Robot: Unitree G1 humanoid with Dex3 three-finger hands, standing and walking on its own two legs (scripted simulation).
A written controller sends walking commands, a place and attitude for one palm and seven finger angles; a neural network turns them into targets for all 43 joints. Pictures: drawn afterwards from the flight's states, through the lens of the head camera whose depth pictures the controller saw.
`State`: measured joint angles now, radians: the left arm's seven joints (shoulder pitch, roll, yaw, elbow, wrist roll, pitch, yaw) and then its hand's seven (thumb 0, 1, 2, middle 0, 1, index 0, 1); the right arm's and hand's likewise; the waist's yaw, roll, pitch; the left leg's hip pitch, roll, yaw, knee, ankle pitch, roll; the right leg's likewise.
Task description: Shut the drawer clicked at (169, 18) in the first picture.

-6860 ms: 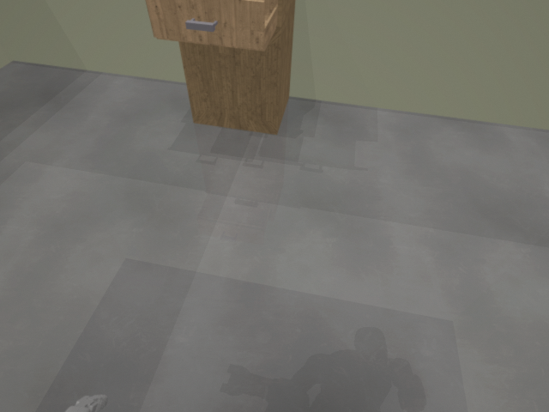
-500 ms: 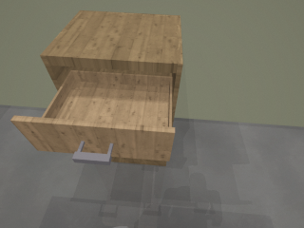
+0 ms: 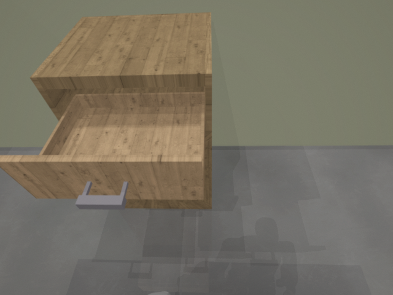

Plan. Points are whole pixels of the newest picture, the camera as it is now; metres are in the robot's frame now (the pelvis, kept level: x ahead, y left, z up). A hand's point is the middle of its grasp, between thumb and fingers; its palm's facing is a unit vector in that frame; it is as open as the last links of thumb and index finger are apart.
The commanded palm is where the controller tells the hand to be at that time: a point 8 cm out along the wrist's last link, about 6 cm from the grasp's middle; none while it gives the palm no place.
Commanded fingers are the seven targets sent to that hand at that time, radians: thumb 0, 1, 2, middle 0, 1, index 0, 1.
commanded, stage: come to a stop and stand still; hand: left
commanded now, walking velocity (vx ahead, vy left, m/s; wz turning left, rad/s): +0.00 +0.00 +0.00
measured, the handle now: (104, 193) +0.35 +0.26 -0.04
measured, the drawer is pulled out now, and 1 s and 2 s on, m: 0.28 0.28 0.28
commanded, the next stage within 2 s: look again from close up in 0.42 s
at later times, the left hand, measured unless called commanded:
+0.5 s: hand out of the picture -0.01 +0.15 -0.16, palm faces +0.04 -0.98 -0.20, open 7.3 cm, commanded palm none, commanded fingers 0.00 0.90 0.90 -0.20 -0.30 -0.20 -0.30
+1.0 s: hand out of the picture -0.05 +0.21 -0.17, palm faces +0.04 -0.98 -0.18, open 7.4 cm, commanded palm none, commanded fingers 0.00 0.90 0.90 -0.20 -0.30 -0.20 -0.30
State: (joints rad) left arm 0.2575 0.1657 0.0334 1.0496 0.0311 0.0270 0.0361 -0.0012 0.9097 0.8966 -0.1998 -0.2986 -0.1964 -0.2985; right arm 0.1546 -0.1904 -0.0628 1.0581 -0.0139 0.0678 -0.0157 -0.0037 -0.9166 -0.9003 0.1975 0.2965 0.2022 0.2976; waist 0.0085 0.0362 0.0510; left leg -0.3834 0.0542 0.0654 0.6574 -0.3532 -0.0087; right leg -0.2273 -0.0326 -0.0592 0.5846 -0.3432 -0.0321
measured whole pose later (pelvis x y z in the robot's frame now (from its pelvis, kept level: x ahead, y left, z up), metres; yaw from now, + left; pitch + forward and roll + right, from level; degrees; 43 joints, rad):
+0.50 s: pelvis -0.02 -0.02 +0.01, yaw +0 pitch -2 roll +0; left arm 0.25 0.15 0.02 1.13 0.01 0.01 0.03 0.00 0.92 0.90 -0.20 -0.30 -0.20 -0.30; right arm 0.29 -0.12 0.00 1.16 -0.02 0.02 -0.03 0.00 -0.91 -0.90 0.20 0.30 0.20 0.30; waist -0.01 0.01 0.04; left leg -0.15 0.06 0.03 0.39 -0.21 -0.04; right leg -0.16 0.03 -0.09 0.40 -0.22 -0.06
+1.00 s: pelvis -0.04 +0.04 +0.01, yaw +1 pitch -2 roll +0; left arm 0.34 0.16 0.00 1.07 0.02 0.00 0.04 0.00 0.91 0.90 -0.20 -0.30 -0.20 -0.30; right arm 0.32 -0.14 0.01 1.06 -0.02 0.00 -0.01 0.01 -0.92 -0.90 0.20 0.30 0.20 0.30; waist 0.00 -0.02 0.00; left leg -0.23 -0.03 0.05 0.47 -0.22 0.06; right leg -0.22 -0.05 -0.07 0.46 -0.21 0.02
